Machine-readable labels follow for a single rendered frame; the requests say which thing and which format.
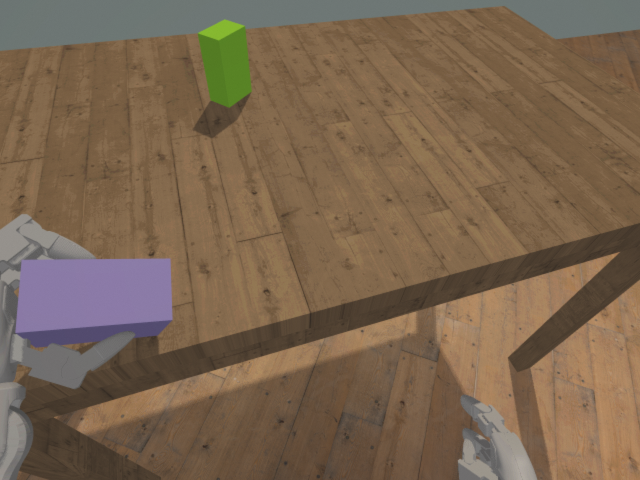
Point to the table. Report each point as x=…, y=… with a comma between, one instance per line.
x=379, y=167

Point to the sponge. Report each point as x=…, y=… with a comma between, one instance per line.
x=71, y=301

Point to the left robot forearm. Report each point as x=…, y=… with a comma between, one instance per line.
x=16, y=430

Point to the robot left hand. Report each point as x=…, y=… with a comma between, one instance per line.
x=24, y=239

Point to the robot right hand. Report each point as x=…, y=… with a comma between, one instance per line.
x=503, y=458

